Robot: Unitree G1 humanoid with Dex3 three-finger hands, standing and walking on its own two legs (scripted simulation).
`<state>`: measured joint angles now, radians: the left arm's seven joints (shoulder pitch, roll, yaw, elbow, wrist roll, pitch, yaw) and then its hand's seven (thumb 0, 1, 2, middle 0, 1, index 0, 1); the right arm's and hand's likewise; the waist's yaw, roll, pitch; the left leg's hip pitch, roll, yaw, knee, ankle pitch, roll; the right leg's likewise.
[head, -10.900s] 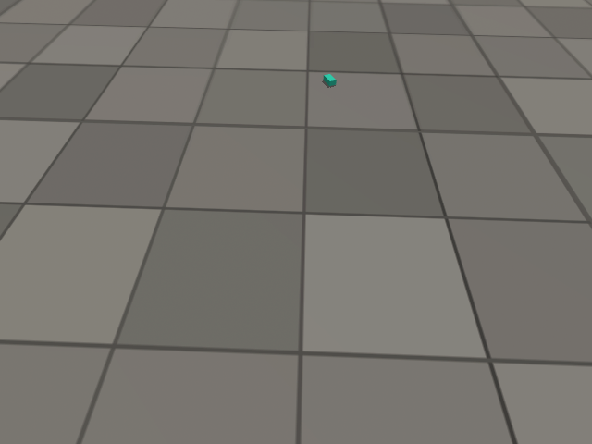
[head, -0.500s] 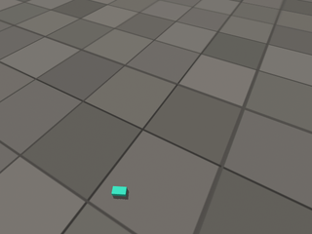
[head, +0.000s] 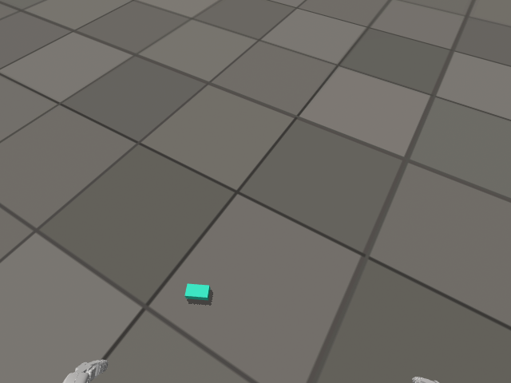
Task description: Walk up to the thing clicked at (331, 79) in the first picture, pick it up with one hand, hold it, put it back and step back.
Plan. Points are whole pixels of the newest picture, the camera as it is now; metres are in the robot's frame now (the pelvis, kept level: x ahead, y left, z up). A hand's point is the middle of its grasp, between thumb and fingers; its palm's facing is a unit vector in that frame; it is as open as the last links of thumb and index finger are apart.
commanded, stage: rise first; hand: left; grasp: from above
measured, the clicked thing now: (197, 292) +0.52 +0.22 -0.76
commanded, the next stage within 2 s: none
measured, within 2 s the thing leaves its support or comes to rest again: neither
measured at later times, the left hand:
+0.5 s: hand out of the picture +0.14 +0.26 -0.20, palm faces -0.14 -0.90 -0.41, open 12.8 cm
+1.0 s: hand out of the picture +0.16 +0.28 -0.29, palm faces -0.36 -0.74 -0.57, open 12.9 cm
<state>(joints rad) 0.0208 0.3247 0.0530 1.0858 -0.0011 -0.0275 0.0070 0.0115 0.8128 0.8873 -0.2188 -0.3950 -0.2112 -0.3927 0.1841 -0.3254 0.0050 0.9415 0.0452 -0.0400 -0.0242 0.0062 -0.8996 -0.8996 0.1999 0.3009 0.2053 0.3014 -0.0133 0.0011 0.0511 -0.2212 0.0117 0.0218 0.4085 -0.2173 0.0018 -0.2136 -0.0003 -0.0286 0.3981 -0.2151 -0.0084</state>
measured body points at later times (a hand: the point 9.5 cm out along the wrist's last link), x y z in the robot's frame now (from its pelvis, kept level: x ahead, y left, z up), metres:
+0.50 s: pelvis +0.00 +0.01 -0.06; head +0.08 +0.02 +0.38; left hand +0.14 +0.30 -0.18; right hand +0.15 -0.25 -0.16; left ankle +0.00 +0.12 -0.74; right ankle +0.00 -0.11 -0.74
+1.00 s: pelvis -0.02 +0.01 -0.15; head +0.11 +0.03 +0.28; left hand +0.18 +0.31 -0.26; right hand +0.17 -0.25 -0.23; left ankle +0.00 +0.12 -0.74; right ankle -0.01 -0.11 -0.74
